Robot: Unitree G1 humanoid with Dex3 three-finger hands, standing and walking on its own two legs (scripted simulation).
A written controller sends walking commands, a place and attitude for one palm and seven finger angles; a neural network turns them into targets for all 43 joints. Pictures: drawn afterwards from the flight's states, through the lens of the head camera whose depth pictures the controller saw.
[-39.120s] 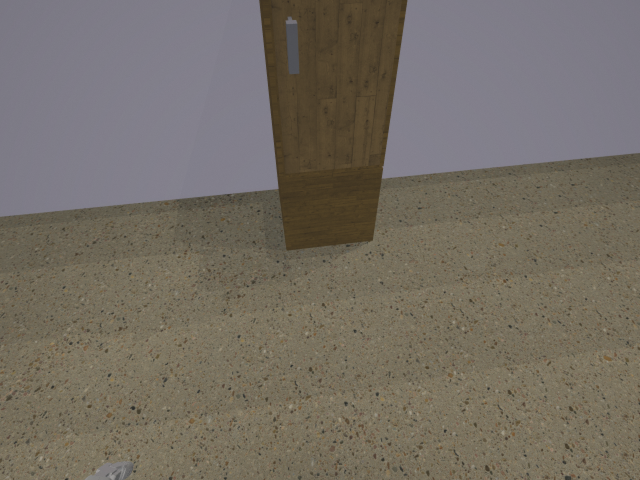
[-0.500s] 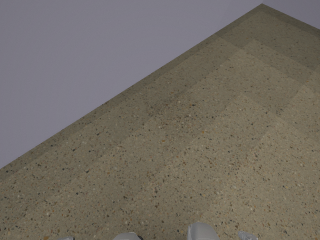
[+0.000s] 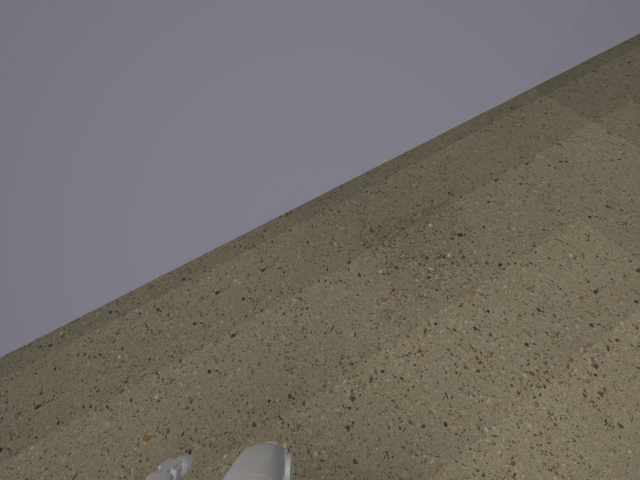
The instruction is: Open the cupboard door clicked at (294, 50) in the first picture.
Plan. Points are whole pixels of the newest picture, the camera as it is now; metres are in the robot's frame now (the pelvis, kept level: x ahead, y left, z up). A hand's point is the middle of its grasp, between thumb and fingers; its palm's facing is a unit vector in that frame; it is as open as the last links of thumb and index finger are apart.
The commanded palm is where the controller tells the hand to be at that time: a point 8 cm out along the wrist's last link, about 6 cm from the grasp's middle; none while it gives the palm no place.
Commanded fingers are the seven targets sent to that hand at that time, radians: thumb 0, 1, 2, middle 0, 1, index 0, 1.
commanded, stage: turn to face it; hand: left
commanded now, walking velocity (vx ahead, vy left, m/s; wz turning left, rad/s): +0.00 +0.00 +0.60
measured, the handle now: out of the picture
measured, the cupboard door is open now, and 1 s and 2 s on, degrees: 53 53 53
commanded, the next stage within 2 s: none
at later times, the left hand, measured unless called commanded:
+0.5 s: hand out of the picture -0.02 +0.26 -0.18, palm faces +0.35 -0.90 -0.25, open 7.4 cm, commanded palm none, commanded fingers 0.00 0.90 0.90 -0.20 -0.30 -0.20 -0.30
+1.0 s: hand out of the picture +0.02 +0.18 -0.15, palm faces +0.55 -0.79 -0.27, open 7.4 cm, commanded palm none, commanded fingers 0.00 0.90 0.90 -0.20 -0.30 -0.20 -0.30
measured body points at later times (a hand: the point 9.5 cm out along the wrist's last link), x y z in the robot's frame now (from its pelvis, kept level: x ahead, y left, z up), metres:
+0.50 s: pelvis +0.00 +0.03 -0.01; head +0.04 +0.07 +0.44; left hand -0.03 +0.31 -0.16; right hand +0.20 -0.17 -0.13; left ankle -0.02 +0.12 -0.74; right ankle +0.02 -0.13 -0.65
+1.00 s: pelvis +0.04 -0.03 +0.00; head +0.10 -0.03 +0.45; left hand -0.01 +0.22 -0.13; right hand +0.22 -0.22 -0.17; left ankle -0.07 +0.08 -0.64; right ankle +0.07 -0.11 -0.74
